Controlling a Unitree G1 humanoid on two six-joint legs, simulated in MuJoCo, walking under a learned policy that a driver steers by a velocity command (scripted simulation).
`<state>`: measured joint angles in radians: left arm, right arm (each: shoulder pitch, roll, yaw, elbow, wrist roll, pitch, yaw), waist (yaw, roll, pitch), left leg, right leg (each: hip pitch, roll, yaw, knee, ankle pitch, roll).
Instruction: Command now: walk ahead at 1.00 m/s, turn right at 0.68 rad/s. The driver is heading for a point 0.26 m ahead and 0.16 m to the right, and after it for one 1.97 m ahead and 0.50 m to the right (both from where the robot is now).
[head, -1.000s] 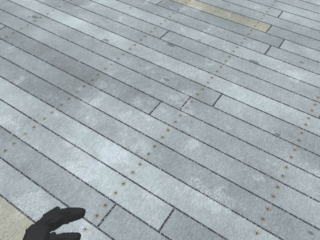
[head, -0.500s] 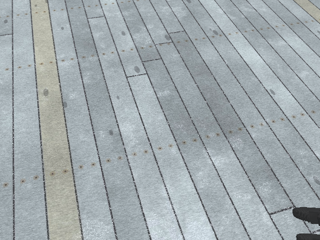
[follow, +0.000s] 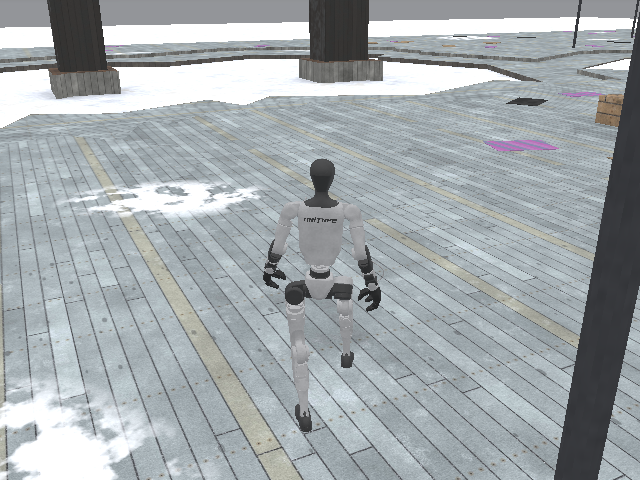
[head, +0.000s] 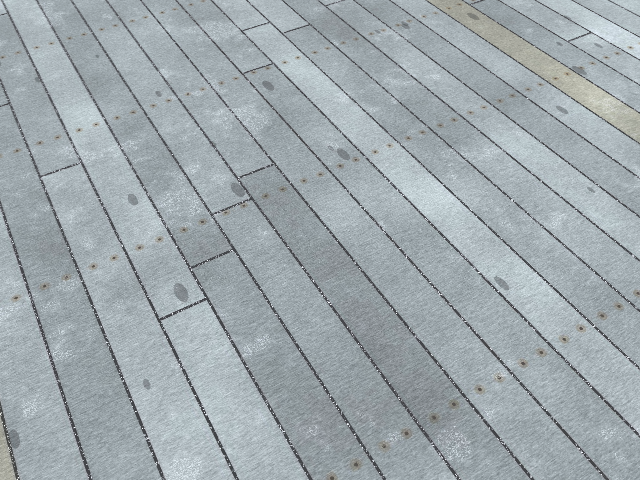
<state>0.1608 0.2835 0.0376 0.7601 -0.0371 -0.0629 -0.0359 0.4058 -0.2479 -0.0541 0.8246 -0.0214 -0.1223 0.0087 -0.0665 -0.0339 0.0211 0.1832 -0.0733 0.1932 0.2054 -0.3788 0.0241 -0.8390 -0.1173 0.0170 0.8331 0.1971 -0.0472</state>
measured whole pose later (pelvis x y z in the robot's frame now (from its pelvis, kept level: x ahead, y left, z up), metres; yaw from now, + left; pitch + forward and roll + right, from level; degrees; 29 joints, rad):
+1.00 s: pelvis +0.38 -0.03 +0.01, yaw -35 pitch +0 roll +0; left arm 0.22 0.25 0.03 0.72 0.02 0.04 0.01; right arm 0.22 -0.25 -0.02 0.72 -0.02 0.00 0.00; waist -0.02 0.02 0.04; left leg -0.34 -0.03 -0.07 0.50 -0.16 -0.02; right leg -0.23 0.02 0.07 0.55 -0.31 0.00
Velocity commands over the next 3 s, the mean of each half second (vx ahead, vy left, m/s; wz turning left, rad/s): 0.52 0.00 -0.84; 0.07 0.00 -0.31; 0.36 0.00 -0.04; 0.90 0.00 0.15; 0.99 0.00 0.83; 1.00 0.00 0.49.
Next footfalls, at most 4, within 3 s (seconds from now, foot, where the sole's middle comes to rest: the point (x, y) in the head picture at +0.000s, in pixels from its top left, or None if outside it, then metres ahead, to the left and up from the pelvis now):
0.12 right None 0.35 -0.09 -0.76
0.60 left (322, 465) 0.54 0.00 -0.76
0.94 right None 0.33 -0.15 -0.76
1.48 left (330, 412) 0.66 -0.02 -0.76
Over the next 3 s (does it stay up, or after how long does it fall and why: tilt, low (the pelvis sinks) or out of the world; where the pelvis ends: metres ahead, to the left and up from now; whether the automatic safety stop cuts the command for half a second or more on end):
stays up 1.70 -0.44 -0.01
